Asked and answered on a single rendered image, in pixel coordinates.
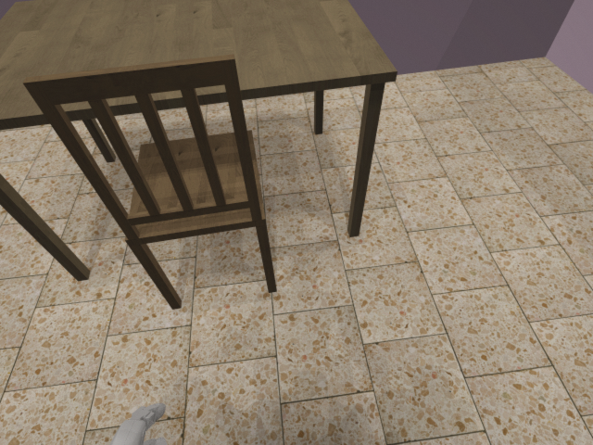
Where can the table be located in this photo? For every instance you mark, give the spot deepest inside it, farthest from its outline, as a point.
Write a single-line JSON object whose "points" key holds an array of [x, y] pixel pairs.
{"points": [[281, 47]]}

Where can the chair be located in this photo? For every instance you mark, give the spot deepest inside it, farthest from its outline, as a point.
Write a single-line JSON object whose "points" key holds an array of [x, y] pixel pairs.
{"points": [[187, 187]]}

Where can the left robot hand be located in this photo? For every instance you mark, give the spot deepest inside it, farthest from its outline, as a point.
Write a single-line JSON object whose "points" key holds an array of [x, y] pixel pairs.
{"points": [[132, 432]]}

